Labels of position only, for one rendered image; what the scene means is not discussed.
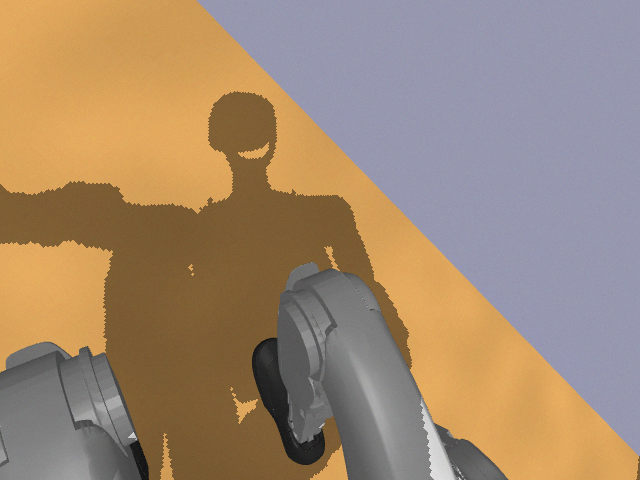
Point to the right robot foot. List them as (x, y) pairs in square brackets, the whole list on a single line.
[(274, 397)]

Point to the left robot foot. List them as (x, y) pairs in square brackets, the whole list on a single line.
[(140, 460)]

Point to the right robot hand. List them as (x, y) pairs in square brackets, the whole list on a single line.
[(468, 462)]

